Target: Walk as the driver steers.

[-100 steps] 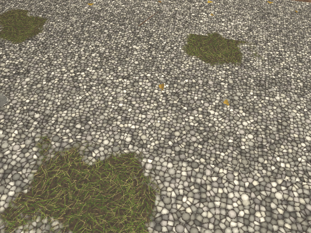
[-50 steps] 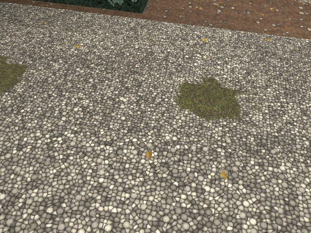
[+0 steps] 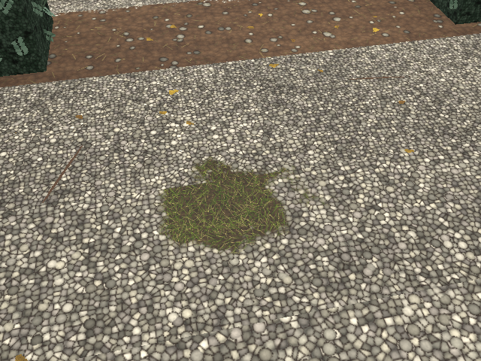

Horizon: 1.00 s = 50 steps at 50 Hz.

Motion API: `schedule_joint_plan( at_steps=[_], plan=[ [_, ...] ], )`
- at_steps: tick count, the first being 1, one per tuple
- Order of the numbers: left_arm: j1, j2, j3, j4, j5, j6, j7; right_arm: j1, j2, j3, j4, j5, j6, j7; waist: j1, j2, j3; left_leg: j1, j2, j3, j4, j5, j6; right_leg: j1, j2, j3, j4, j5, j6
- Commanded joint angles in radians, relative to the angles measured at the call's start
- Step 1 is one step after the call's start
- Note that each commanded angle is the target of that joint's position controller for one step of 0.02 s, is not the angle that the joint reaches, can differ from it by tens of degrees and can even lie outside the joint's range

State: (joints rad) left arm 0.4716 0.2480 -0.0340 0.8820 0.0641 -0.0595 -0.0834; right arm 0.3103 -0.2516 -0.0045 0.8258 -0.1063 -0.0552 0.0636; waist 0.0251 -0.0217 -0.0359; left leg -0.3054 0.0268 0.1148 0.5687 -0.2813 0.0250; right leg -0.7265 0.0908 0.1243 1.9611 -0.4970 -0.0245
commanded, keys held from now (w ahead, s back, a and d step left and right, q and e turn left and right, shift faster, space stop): w+e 0.08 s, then e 0.10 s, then q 0.82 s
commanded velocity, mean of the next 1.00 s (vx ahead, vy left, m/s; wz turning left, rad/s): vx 0.16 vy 0.00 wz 0.11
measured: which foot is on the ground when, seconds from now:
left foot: down 0.00-0.32, up 0.34-0.62, down 0.64-1.00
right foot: up 0.00-0.26, down 0.28-0.66, up 0.68-1.00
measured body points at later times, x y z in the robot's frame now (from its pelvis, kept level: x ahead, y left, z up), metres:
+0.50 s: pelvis +0.20 -0.03 +0.00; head +0.22 -0.03 +0.45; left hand +0.37 +0.21 -0.11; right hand +0.25 -0.30 -0.12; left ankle +0.20 +0.11 -0.69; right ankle +0.29 -0.14 -0.73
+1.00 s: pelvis +0.25 +0.01 +0.02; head +0.28 +0.02 +0.47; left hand +0.36 +0.31 -0.08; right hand +0.38 -0.26 -0.08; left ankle +0.25 +0.08 -0.73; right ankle +0.31 -0.14 -0.69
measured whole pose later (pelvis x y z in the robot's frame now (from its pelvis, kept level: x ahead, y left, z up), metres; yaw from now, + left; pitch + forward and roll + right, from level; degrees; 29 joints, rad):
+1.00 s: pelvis +0.25 +0.01 +0.02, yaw +12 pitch -1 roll -2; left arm 0.08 0.28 0.09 0.81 0.04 -0.04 0.03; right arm 0.31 -0.29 -0.08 0.75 -0.03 -0.11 0.05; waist -0.03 0.01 0.08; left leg -0.13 -0.08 -0.11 0.27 -0.11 0.09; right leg -0.35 -0.02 0.04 0.69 -0.34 0.08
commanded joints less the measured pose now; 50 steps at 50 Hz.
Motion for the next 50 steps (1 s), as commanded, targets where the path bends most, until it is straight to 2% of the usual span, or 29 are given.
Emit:
schedule_joint_plan(
  at_steps=[1, 2, 3, 4, 7, 9, 11, 13, 14, 15, 16, 17, 18, 19, 20, 21, 23, 25, 28, 30, 32, 33, 34, 35, 37, 38, 39, 42, 50],
  plan=[
    [-0.111, -0.051, -0.03, -0.111, 0.015, -0.006, 0.013, 0.002, 0.073, 0.037, -0.052, -0.004, -0.05, -0.025, 0.018, 0.015, 0.154, 0.053, 0.376, -0.376, -0.36, 0.1, 0.285, -0.373, -0.282, 0.084, -0.486, 0.458, -0.028],
    [-0.126, -0.008, -0.012, -0.093, 0.004, -0.006, -0.003, -0.01, 0.077, 0.032, -0.045, 0.017, -0.077, -0.044, -0.003, 0.034, 0.145, -0.069, 0.271, -0.215, -0.401, 0.139, 0.278, -0.204, -0.26, 0.007, -0.752, 0.574, -0.029],
    [-0.179, 0.001, -0.003, -0.084, 0.014, 0.003, -0.015, 0.03, 0.049, 0.031, -0.022, 0.028, -0.092, -0.057, -0.028, 0.123, 0.128, -0.089, 0.24, -0.156, -0.425, 0.102, 0.259, -0.104, -0.242, -0.055, -0.846, 0.638, -0.029],
    [-0.213, -0.003, -0.003, -0.092, 0.011, 0.006, -0.028, 0.059, 0.019, 0.032, 0.01, 0.02, -0.098, -0.065, -0.024, 0.136, 0.116, -0.079, 0.251, -0.138, -0.437, 0.136, 0.243, -0.063, -0.24, -0.063, -0.904, 0.675, -0.04],
    [-0.325, 0.004, 0.007, -0.153, -0.021, -0.007, -0.038, 0.013, -0.146, -0.015, 0.017, 0.036, -0.103, -0.062, 0.011, 0.051, 0.104, 0.018, 0.266, -0.033, -0.392, 0.643, 0.199, 0.091, -0.186, -0.107, -1.16, 0.644, -0.042],
    [-0.337, 0.02, 0.018, -0.162, -0.021, -0.003, -0.03, 0.001, -0.163, -0.035, 0.028, 0.038, -0.103, -0.07, 0.012, 0.061, 0.101, 0.175, 0.26, 0.036, -0.348, 0.719, 0.167, 0.086, -0.174, -0.099, -1.232, 0.627, -0.037],
    [-0.401, 0.049, 0.038, -0.181, -0.021, -0.006, -0.015, 0.063, -0.138, -0.043, 0.066, 0.045, -0.093, -0.072, -0.014, 0.063, 0.111, 0.243, 0.241, 0.052, -0.29, 0.741, 0.142, 0.126, -0.143, -0.111, -1.308, 0.608, -0.033],
    [-0.395, 0.089, 0.064, -0.178, -0.023, -0.017, 0.005, 0.067, -0.151, -0.06, 0.08, 0.057, -0.075, -0.055, 0.015, 0.07, 0.082, 0.245, 0.225, 0.063, -0.203, 0.837, 0.117, 0.274, -0.095, -0.134, -1.373, 0.584, -0.049],
    [-0.354, 0.129, 0.084, -0.155, -0.03, -0.026, 0.016, 0.057, -0.154, -0.068, 0.074, 0.071, -0.069, -0.038, 0.043, 0.053, 0.036, 0.19, 0.183, 0.085, -0.12, 0.883, 0.081, 0.449, -0.071, -0.15, -1.423, 0.696, -0.084],
    [-0.291, 0.221, 0.116, -0.133, -0.036, -0.035, 0.03, 0.115, -0.124, -0.07, 0.058, 0.076, -0.063, -0.019, 0.028, -0.015, -0.108, 0.057, 0.117, 0.115, 0.039, 0.762, 0.014, 0.76, -0.123, -0.102, -1.349, 1.079, -0.175],
    [-0.145, 0.239, 0.116, -0.103, -0.048, -0.024, 0.033, 0.266, 0.01, -0.019, 0.071, 0.052, -0.059, 0.009, 0.031, -0.144, -0.388, -0.159, 0.081, 0.072, 0.263, 0.248, -0.054, 1.173, -0.402, 0.16, -1.351, 1.282, -0.383],
    [0.031, 0.178, 0.099, -0.066, -0.047, -0.011, 0.039, 0.16, -0.05, -0.042, 0.048, 0.076, -0.047, 0.024, 0.106, -0.131, -0.462, -0.239, -0.01, 0.009, 0.48, -0.444, -0.087, 1.216, -0.526, 0.388, -1.498, 1.075, -0.422],
    [0.037, 0.205, 0.12, -0.035, -0.032, -0.025, 0.06, 0.011, -0.039, -0.047, 0.003, 0.078, -0.035, 0.027, 0.125, -0.07, -0.269, -0.345, 0.031, -0.085, 0.539, -0.505, -0.06, 1.047, -0.479, 0.33, -1.555, 0.811, -0.329],
    [-0.084, 0.202, 0.128, -0.04, -0.058, -0.038, 0.068, -0.042, -0.034, -0.048, 0.003, 0.063, -0.033, 0.016, 0.074, -0.074, -0.088, -0.353, 0.09, -0.106, 0.509, -0.478, -0.061, 0.805, -0.427, 0.21, -1.612, 0.664, -0.26],
    [-0.247, 0.12, 0.099, -0.079, -0.089, -0.04, 0.069, 0.044, -0.036, -0.045, 0.034, 0.052, -0.035, 0.003, -0.015, -0.07, -0.064, -0.226, 0.123, -0.113, 0.436, -0.465, -0.073, 0.629, -0.402, 0.138, -1.662, 0.595, -0.23],
    [-0.334, 0.084, 0.088, -0.097, -0.095, -0.045, 0.067, 0.083, -0.006, -0.038, 0.054, 0.058, -0.034, -0.006, -0.059, -0.082, -0.025, -0.113, 0.127, -0.1, 0.389, -0.421, -0.085, 0.481, -0.374, 0.068, -1.707, 0.572, -0.215],
    [-0.472, 0.153, 0.114, -0.142, -0.058, -0.055, 0.062, 0.193, -0.002, -0.042, 0.103, 0.081, -0.029, -0.015, -0.14, -0.024, -0.024, 0.134, 0.097, -0.037, 0.347, -0.187, -0.099, 0.236, -0.314, -0.072, -1.757, 0.467, -0.176],
    [-0.501, 0.215, 0.148, -0.16, -0.031, -0.058, 0.075, 0.165, -0.023, -0.047, 0.083, 0.086, -0.039, -0.013, -0.11, -0.015, -0.032, 0.127, 0.066, -0.008, 0.289, 0.007, -0.076, 0.244, -0.329, -0.09, -1.742, 0.376, -0.207],
    [-0.41, 0.169, 0.152, -0.133, -0.032, -0.065, 0.096, 0.09, -0.093, -0.063, 0.02, 0.066, -0.051, -0.036, -0.055, -0.06, -0.017, 0.022, 0.088, -0.075, 0.238, -0.051, -0.019, 0.4, -0.448, 0.022, -1.735, 0.272, -0.256],
    [-0.454, 0.138, 0.145, -0.14, -0.035, -0.07, 0.102, 0.077, -0.089, -0.063, 0.006, 0.071, -0.054, -0.045, -0.07, -0.054, 0.0, 0.058, 0.078, -0.075, 0.116, 0.023, 0.029, 0.435, -0.446, 0.004, -1.712, 0.216, -0.224],
    [-0.458, 0.103, 0.135, -0.132, -0.033, -0.063, 0.104, 0.043, -0.084, -0.07, -0.024, 0.073, -0.068, -0.04, -0.063, -0.013, 0.012, 0.107, 0.038, -0.076, -0.043, 0.166, 0.107, 0.438, -0.382, -0.072, -1.624, 0.118, -0.14],
    [-0.398, 0.064, 0.129, -0.157, -0.036, -0.053, 0.11, 0.029, -0.157, -0.087, -0.05, 0.068, -0.08, -0.046, -0.021, 0.154, 0.004, 0.103, 0.165, -0.28, -0.207, 0.412, 0.235, 0.434, -0.258, -0.203, -1.434, 0.05, -0.049],
    [-0.428, 0.078, 0.13, -0.209, -0.036, -0.056, 0.113, 0.031, -0.267, -0.119, -0.084, 0.082, -0.091, -0.04, -0.042, 0.275, 0.027, 0.168, 0.32, -0.594, -0.358, 0.38, 0.416, 0.256, -0.058, -0.242, -1.294, -0.029, 0.037],
    [-0.483, 0.115, 0.14, -0.194, -0.031, -0.042, 0.1, 0.068, -0.262, -0.129, -0.056, 0.056, -0.101, -0.036, -0.087, 0.192, 0.068, 0.203, 0.306, -0.594, -0.405, 0.173, 0.37, 0.165, -0.072, -0.112, -1.193, -0.043, 0.04],
    [-0.456, 0.153, 0.163, -0.174, -0.008, -0.016, 0.111, 0.032, -0.196, -0.118, -0.055, 0.075, -0.095, -0.042, -0.05, 0.13, 0.048, 0.289, 0.249, -0.512, -0.396, 0.126, 0.284, 0.118, -0.111, -0.063, -1.075, 0.016, 0.039],
    [-0.441, 0.127, 0.156, -0.167, 0.007, -0.016, 0.118, 0.028, -0.157, -0.104, -0.057, 0.086, -0.088, -0.044, -0.04, 0.13, 0.039, 0.309, 0.245, -0.493, -0.39, 0.195, 0.278, 0.121, -0.121, -0.049, -1.045, 0.029, 0.041],
    [-0.429, 0.1, 0.148, -0.16, 0.01, -0.019, 0.12, 0.03, -0.142, -0.1, -0.059, 0.082, -0.076, -0.047, -0.026, 0.097, 0.049, 0.305, 0.236, -0.471, -0.399, 0.226, 0.269, 0.139, -0.133, -0.048, -1.046, 0.075, 0.04],
    [-0.4, 0.091, 0.147, -0.14, -0.016, -0.015, 0.112, 0.034, -0.151, -0.101, -0.083, 0.068, -0.064, -0.041, -0.017, 0.099, 0.044, 0.306, 0.189, -0.411, -0.402, 0.308, 0.272, 0.198, -0.121, -0.073, -1.103, 0.194, 0.064],
    [-0.435, 0.113, 0.133, -0.126, -0.025, 0.002, 0.118, 0.074, -0.215, -0.123, -0.128, 0.073, -0.067, -0.01, -0.087, 0.117, 0.049, 0.352, 0.209, -0.538, -0.328, 0.295, 0.295, 0.254, -0.116, -0.079, -1.315, 0.139, 0.113]
  ],
)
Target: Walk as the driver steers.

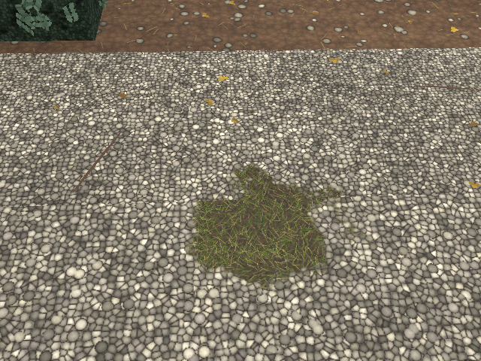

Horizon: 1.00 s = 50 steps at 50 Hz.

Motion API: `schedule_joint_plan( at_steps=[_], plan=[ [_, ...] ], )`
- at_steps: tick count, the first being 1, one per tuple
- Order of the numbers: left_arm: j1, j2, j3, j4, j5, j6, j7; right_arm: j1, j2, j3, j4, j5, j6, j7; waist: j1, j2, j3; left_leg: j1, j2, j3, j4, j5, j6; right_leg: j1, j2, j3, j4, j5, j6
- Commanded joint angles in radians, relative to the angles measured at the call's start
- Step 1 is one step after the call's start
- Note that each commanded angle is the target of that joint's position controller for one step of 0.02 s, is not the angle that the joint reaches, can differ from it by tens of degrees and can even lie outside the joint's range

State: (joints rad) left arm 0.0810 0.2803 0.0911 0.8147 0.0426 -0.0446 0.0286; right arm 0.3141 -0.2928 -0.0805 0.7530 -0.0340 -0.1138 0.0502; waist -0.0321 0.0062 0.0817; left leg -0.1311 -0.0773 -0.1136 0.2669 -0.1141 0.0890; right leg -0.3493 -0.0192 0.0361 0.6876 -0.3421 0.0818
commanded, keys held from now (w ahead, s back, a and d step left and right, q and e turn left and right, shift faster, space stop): q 0.04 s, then no key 0.96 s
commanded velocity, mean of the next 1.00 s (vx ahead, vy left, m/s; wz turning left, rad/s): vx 0.00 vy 0.00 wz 0.15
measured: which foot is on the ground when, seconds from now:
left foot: down 0.00-0.20, up 0.22-0.44, down 0.46-1.00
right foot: up 0.00-0.16, down 0.18-1.00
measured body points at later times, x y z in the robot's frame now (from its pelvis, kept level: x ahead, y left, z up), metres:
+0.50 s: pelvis +0.04 -0.07 -0.02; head +0.07 -0.06 +0.43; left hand +0.18 +0.19 -0.12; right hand +0.19 -0.31 -0.13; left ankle +0.02 +0.07 -0.75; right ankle +0.06 -0.16 -0.75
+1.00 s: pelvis +0.05 -0.07 -0.01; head +0.08 -0.06 +0.44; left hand +0.17 +0.23 -0.11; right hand +0.21 -0.33 -0.13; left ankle +0.02 +0.07 -0.75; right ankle +0.06 -0.16 -0.75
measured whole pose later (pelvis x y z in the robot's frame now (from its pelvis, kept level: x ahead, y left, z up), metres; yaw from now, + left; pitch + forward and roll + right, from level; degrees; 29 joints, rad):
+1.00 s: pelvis +0.05 -0.07 -0.01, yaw +7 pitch -2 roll +0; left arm 0.16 0.33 0.05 0.77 0.01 -0.08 -0.09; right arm 0.11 -0.32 -0.02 0.89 -0.01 -0.04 0.06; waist -0.03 0.00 0.08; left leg -0.16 0.05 0.03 0.45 -0.26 -0.03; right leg -0.16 0.04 -0.02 0.44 -0.25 -0.04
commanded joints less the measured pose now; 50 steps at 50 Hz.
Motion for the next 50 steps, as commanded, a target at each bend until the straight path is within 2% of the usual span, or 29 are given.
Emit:
schedule_joint_plan(
  at_steps=[1, 4, 6, 8, 9, 10, 11, 12, 13, 14, 15, 16, 17, 18, 20, 21, 22, 23, 24, 25, 26, 27, 28, 30, 31, 35, 50],
  plan=[
    [-0.044, 0.088, 0.006, -0.056, -0.006, -0.016, 0.006, 0.064, -0.178, -0.047, -0.062, -0.001, -0.007, 0.004, -0.034, 0.092, -0.074, 0.179, 0.314, -0.328, -0.019, 0.133, 0.231, -0.115, -0.003, 0.009, -0.057, -0.014, 0.006],
    [-0.011, 0.109, 0.0, -0.036, -0.008, -0.024, -0.002, 0.013, -0.189, -0.044, -0.092, 0.001, 0.007, 0.006, -0.028, 0.09, -0.088, 0.134, 0.31, -0.342, 0.007, 0.148, 0.215, -0.039, 0.0, -0.01, -0.11, 0.006, -0.008],
    [0.021, 0.113, -0.004, -0.025, -0.019, -0.033, -0.016, -0.044, -0.196, -0.037, -0.107, 0.004, 0.023, 0.009, 0.001, 0.075, -0.085, 0.05, 0.288, -0.326, 0.04, 0.145, 0.19, 0.07, 0.011, -0.038, -0.21, 0.101, -0.03],
    [0.029, 0.112, -0.013, -0.026, -0.04, -0.046, -0.035, -0.071, -0.174, -0.017, -0.096, 0.007, 0.045, 0.021, 0.024, 0.066, -0.086, -0.031, 0.25, -0.324, 0.062, 0.162, 0.157, 0.197, 0.019, -0.048, -0.342, 0.294, -0.075],
    [0.034, 0.121, -0.015, -0.039, -0.044, -0.053, -0.04, -0.064, -0.151, -0.003, -0.083, 0.007, 0.053, 0.022, 0.032, 0.063, -0.109, -0.048, 0.222, -0.316, 0.083, 0.139, 0.121, 0.247, -0.007, -0.033, -0.364, 0.361, -0.113],
    [0.069, 0.17, -0.007, -0.057, -0.044, -0.062, -0.038, -0.027, -0.11, 0.013, -0.077, 0.01, 0.06, 0.021, 0.035, -0.007, -0.171, -0.064, 0.147, -0.265, 0.159, 0.019, 0.044, 0.322, -0.116, 0.065, -0.39, 0.551, -0.216],
    [0.08, 0.267, 0.009, -0.084, -0.036, -0.076, -0.035, 0.022, -0.041, 0.035, -0.1, 0.001, 0.062, 0.012, 0.005, -0.186, -0.225, -0.209, -0.007, -0.088, 0.327, -0.287, -0.088, 0.461, -0.314, 0.294, -0.411, 0.83, -0.44],
    [0.121, 0.269, 0.026, -0.082, 0.004, -0.083, -0.033, -0.047, -0.131, 0.009, -0.103, -0.031, 0.059, -0.008, 0.064, -0.157, -0.136, -0.377, 0.001, -0.024, 0.513, -0.555, -0.142, 0.448, -0.376, 0.38, -0.462, 0.63, -0.501],
    [0.125, 0.233, 0.022, -0.089, 0.004, -0.091, -0.026, -0.073, -0.166, 0.0, -0.086, -0.045, 0.062, -0.031, 0.068, -0.075, -0.118, -0.4, 0.047, -0.008, 0.66, -0.557, -0.148, 0.427, -0.345, 0.34, -0.486, 0.485, -0.448],
    [0.068, 0.17, 0.001, -0.107, -0.007, -0.092, -0.034, -0.056, -0.155, 0.002, -0.064, -0.049, 0.063, -0.055, 0.027, -0.073, -0.096, -0.39, 0.07, -0.002, 0.732, -0.512, -0.161, 0.381, -0.291, 0.284, -0.491, 0.433, -0.383],
    [0.002, 0.112, -0.02, -0.139, -0.022, -0.09, -0.041, -0.024, -0.141, 0.006, -0.038, -0.045, 0.063, -0.067, -0.002, -0.109, -0.084, -0.353, 0.085, -0.002, 0.754, -0.471, -0.174, 0.328, -0.258, 0.233, -0.495, 0.473, -0.354],
    [-0.019, 0.082, -0.032, -0.15, -0.034, -0.091, -0.048, -0.04, -0.111, 0.014, -0.038, -0.043, 0.061, -0.066, -0.02, -0.111, -0.069, -0.316, 0.106, 0.012, 0.759, -0.422, -0.184, 0.28, -0.229, 0.188, -0.491, 0.503, -0.332],
    [-0.038, 0.092, -0.033, -0.161, -0.036, -0.09, -0.053, -0.041, -0.084, 0.023, -0.033, -0.041, 0.061, -0.052, -0.035, -0.085, -0.075, -0.267, 0.118, 0.051, 0.718, -0.364, -0.191, 0.239, -0.187, 0.131, -0.484, 0.508, -0.31],
    [-0.054, 0.111, -0.029, -0.173, -0.039, -0.091, -0.061, -0.026, -0.067, 0.029, -0.018, -0.031, 0.065, -0.032, -0.042, -0.063, -0.077, -0.22, 0.136, 0.085, 0.619, -0.308, -0.204, 0.209, -0.142, 0.076, -0.466, 0.494, -0.282],
    [-0.005, 0.132, -0.027, -0.163, -0.054, -0.086, -0.087, -0.054, -0.038, 0.043, -0.006, -0.012, 0.07, 0.014, -0.004, -0.053, -0.083, -0.166, 0.159, 0.128, 0.404, -0.247, -0.235, 0.218, -0.11, 0.053, -0.378, 0.49, -0.243],
    [0.01, 0.148, -0.024, -0.151, -0.058, -0.074, -0.107, -0.051, -0.045, 0.043, -0.001, 0.004, 0.067, 0.032, -0.015, -0.025, -0.09, -0.116, 0.158, 0.145, 0.271, -0.119, -0.232, 0.214, -0.11, 0.066, -0.319, 0.5, -0.232],
    [0.008, 0.154, -0.025, -0.144, -0.052, -0.061, -0.133, -0.049, -0.057, 0.042, 0.005, 0.02, 0.061, 0.041, -0.025, -0.031, -0.097, -0.051, 0.154, 0.148, 0.184, 0.047, -0.219, 0.184, -0.114, 0.091, -0.283, 0.508, -0.224],
    [0.017, 0.129, -0.032, -0.136, -0.046, -0.053, -0.152, -0.053, -0.093, 0.033, 0.0, 0.026, 0.054, 0.038, -0.027, -0.049, -0.125, -0.008, 0.16, 0.13, 0.188, 0.1, -0.197, 0.167, -0.126, 0.127, -0.271, 0.507, -0.205],
    [0.059, 0.078, -0.046, -0.129, -0.052, -0.053, -0.161, -0.069, -0.139, 0.028, -0.018, 0.029, 0.045, 0.027, -0.012, -0.018, -0.165, -0.005, 0.202, 0.086, 0.201, 0.184, -0.146, 0.191, -0.108, 0.138, -0.271, 0.421, -0.167],
    [0.136, 0.117, -0.03, -0.124, -0.049, -0.057, -0.146, -0.146, -0.191, 0.022, -0.037, 0.019, 0.04, 0.021, 0.057, 0.025, -0.155, -0.073, 0.204, 0.082, 0.222, 0.13, -0.069, 0.218, -0.052, 0.077, -0.289, 0.334, -0.153],
    [0.097, 0.165, -0.015, -0.133, -0.042, -0.057, -0.126, -0.16, -0.195, 0.014, -0.027, 0.002, 0.046, 0.022, 0.046, 0.02, -0.134, -0.168, 0.189, 0.077, 0.187, -0.011, -0.049, 0.279, -0.023, 0.03, -0.274, 0.272, -0.146],
    [0.045, 0.168, -0.015, -0.151, -0.03, -0.059, -0.115, -0.163, -0.181, 0.015, -0.016, 0.008, 0.048, 0.021, 0.04, 0.014, -0.122, -0.202, 0.183, 0.069, 0.16, -0.055, -0.054, 0.295, -0.032, 0.031, -0.267, 0.248, -0.149],
    [0.029, 0.155, -0.02, -0.153, -0.03, -0.061, -0.107, -0.188, -0.15, 0.022, -0.02, 0.019, 0.05, 0.017, 0.039, 0.004, -0.115, -0.186, 0.181, 0.064, 0.155, -0.05, -0.064, 0.281, -0.045, 0.046, -0.277, 0.256, -0.162],
    [0.026, 0.127, -0.032, -0.146, -0.048, -0.062, -0.113, -0.178, -0.113, 0.033, -0.011, 0.026, 0.055, 0.015, 0.017, -0.004, -0.109, -0.124, 0.18, 0.067, 0.153, -0.046, -0.081, 0.236, -0.042, 0.053, -0.303, 0.241, -0.169],
    [0.022, 0.12, -0.033, -0.148, -0.049, -0.061, -0.118, -0.162, -0.119, 0.033, 0.001, 0.027, 0.056, 0.014, 0.012, 0.0, -0.107, -0.115, 0.177, 0.069, 0.149, -0.046, -0.083, 0.238, -0.039, 0.049, -0.303, 0.255, -0.168],
    [0.032, 0.143, -0.021, -0.142, -0.039, -0.058, -0.122, -0.155, -0.13, 0.031, 0.027, 0.024, 0.06, 0.015, 0.01, 0.006, -0.107, -0.108, 0.169, 0.084, 0.133, -0.027, -0.081, 0.266, -0.026, 0.031, -0.291, 0.32, -0.158],
    [0.071, 0.188, -0.006, -0.103, -0.034, -0.052, -0.114, -0.225, -0.164, 0.029, 0.096, 0.024, 0.063, 0.008, -0.001, 0.005, -0.096, -0.045, 0.159, 0.107, 0.124, 0.003, -0.092, 0.247, -0.019, 0.029, -0.303, 0.349, -0.149]
  ],
)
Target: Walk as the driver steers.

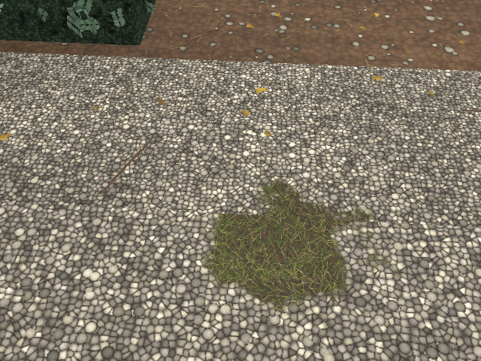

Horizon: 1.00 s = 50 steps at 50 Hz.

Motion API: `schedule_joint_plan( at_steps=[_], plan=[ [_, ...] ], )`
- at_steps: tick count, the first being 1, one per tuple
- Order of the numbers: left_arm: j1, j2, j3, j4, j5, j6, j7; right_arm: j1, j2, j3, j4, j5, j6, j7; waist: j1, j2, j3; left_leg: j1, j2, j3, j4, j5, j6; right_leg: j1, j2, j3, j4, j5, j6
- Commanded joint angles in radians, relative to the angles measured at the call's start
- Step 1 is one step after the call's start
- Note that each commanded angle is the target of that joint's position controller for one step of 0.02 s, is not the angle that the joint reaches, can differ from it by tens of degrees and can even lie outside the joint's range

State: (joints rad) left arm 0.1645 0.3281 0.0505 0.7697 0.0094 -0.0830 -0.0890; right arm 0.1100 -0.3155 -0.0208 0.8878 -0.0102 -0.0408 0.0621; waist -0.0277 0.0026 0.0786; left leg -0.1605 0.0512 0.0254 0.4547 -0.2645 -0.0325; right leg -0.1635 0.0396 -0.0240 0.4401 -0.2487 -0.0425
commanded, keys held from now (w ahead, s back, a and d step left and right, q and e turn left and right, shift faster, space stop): no key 0.14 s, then w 0.32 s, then no key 0.54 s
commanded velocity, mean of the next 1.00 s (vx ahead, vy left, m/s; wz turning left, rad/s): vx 0.15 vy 0.00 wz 0.00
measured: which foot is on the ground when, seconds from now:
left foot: down 0.00-0.20, up 0.22-0.46, down 0.48-1.00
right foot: down 0.00-0.48, up 0.50-0.78, down 0.80-1.00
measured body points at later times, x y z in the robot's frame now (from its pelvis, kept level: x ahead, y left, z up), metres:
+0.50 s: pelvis +0.08 +0.06 -0.01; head +0.10 +0.06 +0.44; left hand +0.06 +0.32 -0.15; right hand +0.22 -0.21 -0.12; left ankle +0.11 +0.16 -0.74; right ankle -0.01 -0.09 -0.73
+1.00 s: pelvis +0.17 +0.08 -0.02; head +0.20 +0.08 +0.43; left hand +0.30 +0.33 -0.14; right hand +0.31 -0.19 -0.13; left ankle +0.10 +0.16 -0.74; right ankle +0.19 -0.04 -0.74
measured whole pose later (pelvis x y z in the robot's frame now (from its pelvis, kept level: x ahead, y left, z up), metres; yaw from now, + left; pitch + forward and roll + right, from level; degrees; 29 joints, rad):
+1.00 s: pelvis +0.17 +0.08 -0.02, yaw +1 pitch +0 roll -1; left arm 0.15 0.27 -0.01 0.86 0.00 -0.06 -0.10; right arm 0.19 -0.30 -0.02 0.77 -0.01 -0.07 0.06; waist -0.01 0.01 0.05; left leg -0.19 -0.02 0.03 0.65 -0.46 0.04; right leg -0.32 -0.02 -0.07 0.66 -0.33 0.00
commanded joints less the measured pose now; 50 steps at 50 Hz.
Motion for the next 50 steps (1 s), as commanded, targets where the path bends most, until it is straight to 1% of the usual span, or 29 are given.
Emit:
schedule_joint_plan(
  at_steps=[1, 7, 8, 10, 12, 14, 16, 18, 21, 23, 24, 25, 26, 29, 32, 34, 35, 37, 38, 39, 40, 41, 42, 43, 44, 46, 47, 49, 50],
  plan=[
    [-0.009, 0.142, 0.035, -0.054, -0.001, -0.013, 0.004, -0.024, -0.143, -0.03, -0.033, 0.001, -0.01, -0.004, -0.005, 0.008, -0.092, -0.013, 0.03, -0.031, -0.064, 0.154, 0.029, 0.062, -0.078, 0.09, -0.057, 0.256, -0.025],
    [0.01, 0.156, 0.036, -0.029, -0.002, -0.009, 0.003, -0.047, -0.151, -0.031, 0.001, 0.0, -0.009, -0.008, -0.005, 0.007, -0.091, -0.004, 0.026, -0.025, -0.068, 0.168, 0.025, 0.072, -0.077, 0.094, -0.06, 0.273, -0.027],
    [0.042, 0.166, 0.04, -0.015, 0.001, -0.006, 0.007, -0.027, -0.158, -0.033, 0.015, -0.004, -0.005, -0.011, -0.001, 0.001, -0.084, -0.012, 0.022, -0.023, -0.075, 0.078, 0.03, 0.078, -0.084, 0.108, -0.088, 0.155, -0.041],
    [0.169, 0.235, 0.074, 0.024, 0.04, -0.004, 0.037, -0.042, -0.195, -0.052, 0.017, -0.038, -0.005, -0.034, 0.063, -0.064, -0.004, -0.168, -0.007, -0.012, 0.015, -0.206, 0.069, 0.121, -0.162, 0.243, -0.191, -0.336, -0.155],
    [0.246, 0.171, 0.055, 0.044, 0.046, -0.017, 0.082, -0.097, -0.112, -0.027, -0.004, -0.058, -0.025, -0.05, 0.108, -0.131, 0.066, -0.363, -0.006, -0.022, 0.134, -0.164, 0.097, 0.235, -0.355, 0.49, -0.306, -0.468, -0.267],
    [0.263, 0.079, 0.015, 0.048, 0.05, -0.029, 0.113, -0.126, -0.07, -0.013, -0.027, -0.065, -0.045, -0.058, 0.126, -0.132, 0.047, -0.427, 0.028, -0.092, 0.3, -0.252, 0.12, 0.281, -0.415, 0.524, -0.35, -0.368, -0.265],
    [0.232, 0.073, 0.002, 0.049, 0.046, -0.028, 0.127, -0.103, -0.073, -0.014, -0.034, -0.079, -0.049, -0.055, 0.102, -0.093, 0.039, -0.384, 0.018, -0.062, 0.31, -0.25, 0.122, 0.265, -0.354, 0.401, -0.364, -0.304, -0.206],
    [0.167, 0.121, 0.006, 0.038, 0.037, -0.018, 0.123, -0.089, -0.062, -0.012, -0.028, -0.082, -0.048, -0.044, 0.062, -0.063, 0.058, -0.214, -0.013, 0.006, 0.176, -0.156, 0.106, 0.143, -0.266, 0.25, -0.357, -0.268, -0.16],
    [0.101, 0.166, 0.005, 0.047, 0.058, 0.01, 0.08, -0.019, -0.059, -0.005, -0.005, -0.041, -0.069, -0.012, -0.002, -0.085, 0.062, 0.115, -0.059, 0.03, 0.058, 0.12, 0.084, -0.127, -0.234, 0.175, -0.305, -0.233, -0.166],
    [0.1, 0.136, -0.01, 0.066, 0.076, 0.013, 0.062, 0.112, -0.119, -0.019, 0.02, -0.034, -0.105, -0.005, -0.052, -0.045, 0.015, 0.237, -0.045, -0.007, 0.004, 0.116, 0.086, -0.177, -0.204, 0.156, -0.127, -0.197, -0.151],
    [0.141, 0.074, -0.026, 0.089, 0.081, 0.004, 0.056, 0.2, -0.175, -0.036, 0.027, -0.041, -0.121, -0.018, -0.074, 0.057, -0.053, 0.312, 0.055, -0.121, -0.046, 0.176, 0.129, -0.198, -0.12, 0.096, 0.109, -0.164, -0.095],
    [0.132, -0.022, -0.054, 0.02, 0.066, -0.017, 0.046, 0.321, -0.284, -0.062, 0.015, -0.047, -0.129, -0.036, -0.098, 0.266, -0.162, 0.462, 0.296, -0.546, -0.167, 0.261, 0.38, -0.395, 0.022, 0.025, 0.405, -0.339, -0.004],
    [0.066, 0.024, -0.037, 0.031, 0.066, -0.032, 0.049, 0.37, -0.225, -0.056, 0.028, -0.07, -0.128, -0.044, -0.149, 0.151, -0.056, 0.437, 0.318, -0.602, -0.232, 0.306, 0.408, -0.541, 0.002, 0.136, 0.626, -0.389, -0.009],
    [0.117, 0.048, -0.023, 0.063, 0.061, -0.032, 0.079, 0.227, -0.088, -0.027, -0.01, -0.048, -0.1, -0.059, -0.022, 0.027, -0.042, 0.252, 0.278, -0.328, -0.232, 0.588, 0.354, -0.451, -0.119, 0.103, 0.74, -0.27, -0.013],
    [0.097, 0.01, -0.033, 0.06, 0.063, 0.003, 0.051, 0.118, -0.036, -0.008, -0.066, -0.032, -0.093, -0.057, 0.06, 0.026, -0.039, 0.103, 0.151, -0.139, -0.262, 0.721, 0.265, -0.304, -0.161, 0.066, 0.507, -0.138, 0.04],
    [0.104, -0.003, -0.038, 0.068, 0.055, 0.02, 0.021, 0.096, -0.094, -0.022, -0.079, -0.03, -0.096, -0.034, 0.087, 0.037, -0.059, -0.014, 0.091, -0.055, -0.243, 0.767, 0.24, -0.15, -0.133, -0.001, 0.357, 0.006, 0.084],
    [0.116, -0.035, -0.049, 0.073, 0.062, 0.029, 0.0, 0.094, -0.118, -0.026, -0.08, -0.048, -0.087, -0.012, 0.092, 0.06, -0.063, -0.124, 0.067, -0.031, -0.215, 0.762, 0.231, -0.038, -0.111, -0.029, 0.389, 0.071, 0.097],
    [0.154, 0.019, -0.033, 0.079, 0.048, 0.026, -0.01, 0.062, -0.131, -0.035, -0.101, -0.044, -0.077, 0.014, 0.113, 0.052, -0.055, -0.194, 0.077, -0.049, -0.15, 0.707, 0.234, 0.031, -0.092, -0.042, 0.347, 0.148, 0.097],
    [0.21, 0.026, -0.029, 0.1, 0.057, 0.011, -0.011, 0.056, -0.139, -0.036, -0.118, -0.058, -0.068, 0.02, 0.117, 0.037, -0.072, -0.251, 0.053, -0.039, -0.091, 0.712, 0.226, 0.121, -0.062, -0.064, 0.417, 0.227, 0.089],
    [0.249, 0.06, -0.014, 0.103, 0.056, -0.003, -0.002, 0.023, -0.14, -0.038, -0.128, -0.047, -0.061, 0.021, 0.149, 0.025, -0.076, -0.253, 0.046, -0.047, -0.015, 0.741, 0.216, 0.139, -0.05, -0.065, 0.365, 0.229, 0.078],
    [0.186, 0.11, -0.002, 0.075, 0.027, -0.018, 0.023, -0.005, -0.103, -0.031, -0.142, 0.002, -0.059, 0.024, 0.151, -0.024, -0.08, -0.165, 0.051, -0.078, 0.059, 0.761, 0.179, 0.091, -0.089, -0.021, 0.119, 0.354, 0.05],
    [0.097, 0.161, 0.001, 0.041, -0.001, -0.025, 0.044, 0.099, -0.1, -0.043, -0.142, 0.005, -0.055, 0.02, 0.04, -0.087, -0.17, -0.14, -0.007, -0.049, 0.164, 0.661, 0.099, 0.183, -0.163, 0.083, 0.117, 0.705, -0.061],
    [0.042, 0.091, -0.025, 0.01, -0.03, -0.021, 0.035, 0.233, -0.07, -0.032, -0.107, 0.005, -0.055, 0.016, -0.006, -0.097, -0.285, -0.118, -0.023, -0.066, 0.297, 0.424, 0.034, 0.237, -0.254, 0.172, 0.132, 0.815, -0.183],
    [0.027, 0.041, -0.038, 0.009, -0.025, -0.015, 0.021, 0.228, -0.065, -0.032, -0.109, 0.003, -0.051, 0.011, 0.002, -0.097, -0.243, -0.168, -0.023, -0.076, 0.4, 0.318, -0.008, 0.166, -0.274, 0.203, 0.131, 0.804, -0.216],
    [0.018, 0.033, -0.041, 0.013, -0.018, -0.018, 0.01, 0.205, -0.052, -0.028, -0.125, 0.0, -0.046, 0.008, -0.008, -0.088, -0.21, -0.179, -0.011, -0.085, 0.447, 0.136, -0.041, 0.088, -0.284, 0.209, 0.12, 0.816, -0.209],
    [-0.149, 0.074, -0.032, -0.003, -0.018, -0.01, -0.02, 0.282, -0.021, -0.01, -0.124, -0.001, -0.022, 0.003, -0.13, -0.028, -0.098, -0.015, 0.033, -0.074, 0.203, -0.117, -0.075, -0.183, -0.266, 0.159, 0.103, 0.628, -0.119],
    [-0.151, 0.109, -0.019, -0.003, -0.006, -0.004, -0.026, 0.25, -0.051, -0.012, -0.127, 0.005, -0.016, -0.004, -0.105, 0.022, -0.062, -0.01, 0.013, -0.063, 0.068, 0.098, -0.053, -0.171, -0.184, 0.101, 0.134, 0.541, -0.055],
    [-0.024, 0.086, -0.016, 0.011, -0.005, 0.01, -0.018, 0.179, -0.184, -0.04, -0.143, 0.01, -0.032, -0.01, 0.019, 0.046, -0.146, 0.018, -0.009, -0.056, 0.074, 0.502, 0.049, -0.083, -0.1, 0.022, 0.163, 0.316, 0.017],
    [-0.021, 0.082, -0.018, 0.018, -0.01, 0.01, -0.003, 0.153, -0.169, -0.039, -0.153, 0.001, -0.038, 0.005, 0.022, 0.044, -0.146, -0.002, 0.007, -0.075, 0.054, 0.573, 0.081, -0.065, -0.09, -0.007, 0.179, 0.24, 0.031]
  ],
)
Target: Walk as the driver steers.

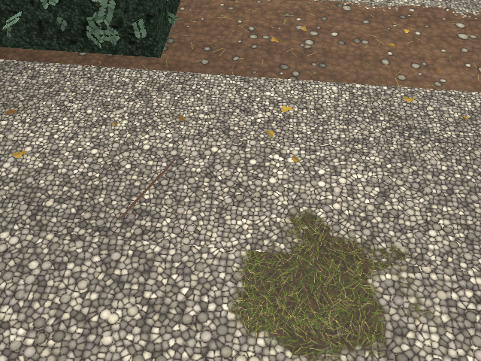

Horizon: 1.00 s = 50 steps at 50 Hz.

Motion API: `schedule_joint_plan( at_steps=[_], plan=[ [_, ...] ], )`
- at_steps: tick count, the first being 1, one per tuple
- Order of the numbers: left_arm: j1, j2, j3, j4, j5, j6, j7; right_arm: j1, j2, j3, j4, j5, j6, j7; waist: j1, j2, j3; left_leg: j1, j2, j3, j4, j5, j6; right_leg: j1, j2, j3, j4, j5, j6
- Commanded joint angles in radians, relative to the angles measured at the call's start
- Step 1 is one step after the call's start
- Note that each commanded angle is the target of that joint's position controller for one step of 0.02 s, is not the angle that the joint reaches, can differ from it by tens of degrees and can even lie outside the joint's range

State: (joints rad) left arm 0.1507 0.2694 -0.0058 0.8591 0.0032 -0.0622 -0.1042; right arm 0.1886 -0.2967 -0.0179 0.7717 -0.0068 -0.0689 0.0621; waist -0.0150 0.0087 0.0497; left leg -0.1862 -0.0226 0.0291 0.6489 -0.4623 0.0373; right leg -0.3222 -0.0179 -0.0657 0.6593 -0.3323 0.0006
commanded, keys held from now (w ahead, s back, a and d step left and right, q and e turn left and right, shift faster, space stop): no key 0.96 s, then w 0.04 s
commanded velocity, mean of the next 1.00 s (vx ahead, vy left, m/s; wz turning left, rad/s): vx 0.01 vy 0.00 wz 0.00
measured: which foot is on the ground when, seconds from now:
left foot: down 0.00-1.00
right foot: down 0.00-1.00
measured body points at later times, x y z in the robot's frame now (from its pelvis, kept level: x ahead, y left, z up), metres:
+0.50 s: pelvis -0.01 -0.01 +0.02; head +0.01 +0.00 +0.47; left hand +0.11 +0.26 -0.11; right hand +0.08 -0.29 -0.10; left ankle -0.07 +0.09 -0.72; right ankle +0.01 -0.12 -0.72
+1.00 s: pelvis -0.01 -0.02 +0.02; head +0.01 -0.01 +0.47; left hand +0.09 +0.24 -0.12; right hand +0.02 -0.28 -0.12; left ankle -0.07 +0.09 -0.72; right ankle +0.01 -0.12 -0.72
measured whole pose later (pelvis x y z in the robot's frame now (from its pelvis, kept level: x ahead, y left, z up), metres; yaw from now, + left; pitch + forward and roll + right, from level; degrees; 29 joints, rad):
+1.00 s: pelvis -0.01 -0.02 +0.02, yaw -1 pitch -2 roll +0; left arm 0.11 0.26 0.02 1.02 0.02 -0.03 -0.08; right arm 0.31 -0.26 -0.04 0.88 -0.03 0.01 0.09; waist 0.00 0.00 0.08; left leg -0.04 -0.01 0.04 0.38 -0.29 0.02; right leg -0.18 0.00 -0.06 0.40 -0.18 -0.03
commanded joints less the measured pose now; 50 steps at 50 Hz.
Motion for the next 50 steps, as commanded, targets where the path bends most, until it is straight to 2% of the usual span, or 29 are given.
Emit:
schedule_joint_plan(
  at_steps=[1, 2, 3, 6, 10, 15, 22, 35, 48, 49, 50],
  plan=[
    [-0.016, 0.142, 0.04, -0.069, -0.003, -0.008, 0.027, 0.043, -0.18, -0.043, -0.042, 0.0, -0.014, 0.017, 0.021, 0.036, -0.114, 0.011, 0.088, -0.091, -0.151, 0.813, 0.016, 0.11, -0.032, 0.026, -0.03, 0.303, 0.0],
    [-0.013, 0.147, 0.042, -0.063, -0.003, -0.006, 0.037, 0.012, -0.177, -0.048, -0.048, 0.007, -0.012, 0.029, 0.03, 0.029, -0.102, -0.012, 0.09, -0.098, -0.159, 0.809, 0.002, 0.129, -0.04, 0.03, -0.037, 0.321, 0.006],
    [-0.012, 0.16, 0.045, -0.052, -0.006, -0.005, 0.042, 0.017, -0.182, -0.052, -0.055, 0.009, -0.008, 0.031, 0.021, 0.005, -0.11, 0.029, 0.093, -0.096, -0.157, 0.853, -0.016, 0.121, -0.041, 0.032, -0.032, 0.357, 0.002],
    [-0.018, 0.14, 0.039, -0.041, -0.001, -0.001, 0.039, 0.056, -0.169, -0.053, -0.047, 0.001, 0.002, 0.025, 0.008, -0.019, -0.118, 0.044, 0.074, -0.076, -0.157, 0.748, -0.044, 0.14, -0.053, 0.045, -0.067, 0.429, -0.006],
    [-0.044, 0.157, 0.046, -0.027, 0.004, 0.004, 0.033, 0.067, -0.16, -0.054, -0.049, -0.002, 0.017, 0.028, 0.003, -0.019, -0.082, 0.007, 0.055, -0.064, -0.208, 0.55, -0.017, 0.157, -0.046, 0.047, -0.116, 0.347, -0.003],
    [-0.07, 0.166, 0.05, -0.009, 0.007, 0.008, 0.04, 0.058, -0.162, -0.056, -0.056, -0.003, 0.022, 0.033, 0.007, -0.015, -0.059, 0.001, 0.051, -0.061, -0.253, 0.458, -0.003, 0.177, -0.037, 0.047, -0.168, 0.301, -0.008],
    [-0.077, 0.164, 0.048, 0.023, 0.01, 0.01, 0.038, 0.084, -0.161, -0.06, -0.044, -0.01, 0.039, 0.041, 0.01, -0.012, -0.037, -0.005, 0.052, -0.053, -0.298, 0.395, 0.004, 0.219, -0.025, 0.046, -0.217, 0.292, -0.015],
    [-0.079, 0.141, 0.046, 0.072, 0.013, 0.014, 0.032, 0.125, -0.127, -0.056, 0.002, -0.014, 0.061, 0.035, 0.014, -0.008, -0.019, -0.007, 0.05, -0.037, -0.342, 0.358, 0.001, 0.262, -0.012, 0.046, -0.266, 0.307, -0.026],
    [-0.051, 0.113, 0.046, 0.121, 0.014, 0.027, 0.024, 0.17, -0.083, -0.048, 0.081, -0.016, 0.075, 0.032, 0.019, -0.006, -0.009, -0.009, 0.044, -0.021, -0.365, 0.354, -0.009, 0.289, -0.003, 0.048, -0.287, 0.336, -0.033],
    [-0.026, 0.124, 0.052, 0.132, 0.018, 0.03, 0.027, 0.194, -0.09, -0.052, 0.095, -0.021, 0.078, 0.029, 0.02, -0.006, -0.006, -0.011, 0.042, -0.02, -0.374, 0.241, -0.002, 0.289, -0.001, 0.047, -0.296, 0.215, -0.039],
    [-0.009, 0.164, 0.071, 0.134, 0.031, 0.03, 0.035, 0.207, -0.119, -0.065, 0.102, -0.038, 0.079, 0.02, 0.021, 0.001, 0.023, -0.032, 0.045, -0.025, -0.376, 0.046, 0.027, 0.261, 0.006, 0.047, -0.292, -0.015, -0.06]
  ],
)
Keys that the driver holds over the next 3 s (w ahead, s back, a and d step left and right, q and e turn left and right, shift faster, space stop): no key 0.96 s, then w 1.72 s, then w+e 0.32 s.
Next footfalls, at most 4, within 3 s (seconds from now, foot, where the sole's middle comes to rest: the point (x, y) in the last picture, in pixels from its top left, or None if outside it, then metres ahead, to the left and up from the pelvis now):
1.72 left None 0.44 0.10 -0.95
2.14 right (287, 295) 0.75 -0.14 -0.95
2.68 left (227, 261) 0.88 0.06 -0.95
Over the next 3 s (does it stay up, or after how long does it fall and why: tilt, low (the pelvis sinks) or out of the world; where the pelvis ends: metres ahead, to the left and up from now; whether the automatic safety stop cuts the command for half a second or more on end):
stays up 1.03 -0.06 -0.30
